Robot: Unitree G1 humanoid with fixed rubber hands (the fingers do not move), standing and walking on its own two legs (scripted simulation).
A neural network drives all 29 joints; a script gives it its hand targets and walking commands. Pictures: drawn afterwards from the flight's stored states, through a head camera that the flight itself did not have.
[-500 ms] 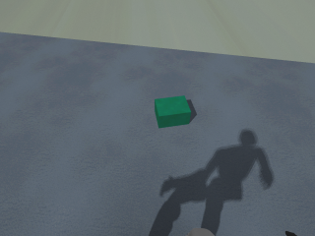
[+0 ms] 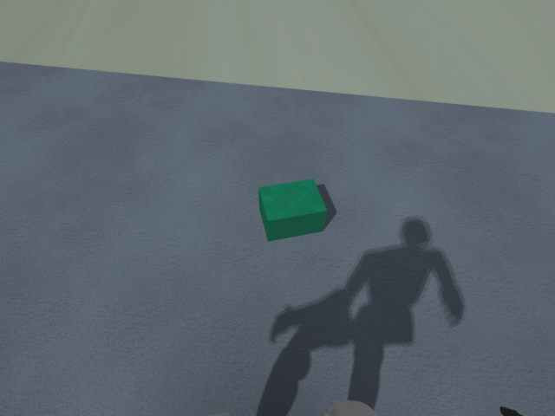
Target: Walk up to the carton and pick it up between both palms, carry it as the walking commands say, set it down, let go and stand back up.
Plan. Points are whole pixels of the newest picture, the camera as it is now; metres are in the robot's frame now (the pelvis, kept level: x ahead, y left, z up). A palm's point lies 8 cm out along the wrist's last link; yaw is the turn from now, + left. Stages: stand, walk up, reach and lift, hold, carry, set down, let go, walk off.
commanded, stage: walk up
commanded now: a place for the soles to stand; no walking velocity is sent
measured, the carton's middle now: (291, 209) +1.03 -0.06 -0.68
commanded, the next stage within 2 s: none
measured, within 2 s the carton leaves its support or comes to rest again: neither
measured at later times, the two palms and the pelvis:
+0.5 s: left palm (85, 385) +0.19 +0.32 -0.12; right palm (499, 378) +0.19 -0.33 -0.09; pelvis +0.12 +0.01 -0.01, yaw -3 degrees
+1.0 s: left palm (120, 297) +0.33 +0.30 -0.10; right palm (477, 316) +0.29 -0.34 -0.10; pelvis +0.24 -0.01 -0.01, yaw -6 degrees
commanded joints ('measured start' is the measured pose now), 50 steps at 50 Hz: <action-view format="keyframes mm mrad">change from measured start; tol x32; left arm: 1 -60 219 90 -66 0 -18 -17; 50 -84 308 117 -81 8 -11 25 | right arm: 1 34 -310 -86 -69 -15 -18 -13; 50 127 -189 -58 -9 5 19 2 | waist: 1 -56 153 50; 7 -8 126 -34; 10 123 -391 -134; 20 -7 -137 -90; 23 -172 364 -125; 35 -60 193 23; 39 104 -317 -179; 50 -44 -139 -101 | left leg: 1 162 239 -256 -450 -291 208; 6 127 204 -123 -341 -179 195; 11 -458 -23 -150 484 -229 53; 21 173 -86 19 -67 -59 15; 24 333 392 -703 -518 -655 161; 36 174 188 -137 -236 135 183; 40 -428 -93 -97 484 -230 51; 50 74 -72 17 -44 -26 8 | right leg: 1 -252 -70 -10 -83 61 37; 8 223 36 -123 -472 136 -4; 10 487 -245 572 -764 -271 -136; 16 322 -202 317 -561 231 -226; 20 73 -181 247 -530 -29 -196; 23 -555 93 -30 153 -170 -27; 37 153 49 -157 -477 181 1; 39 488 -192 325 -613 -43 -91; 40 447 -332 677 -766 -247 -205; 50 -7 -156 160 -490 -254 -164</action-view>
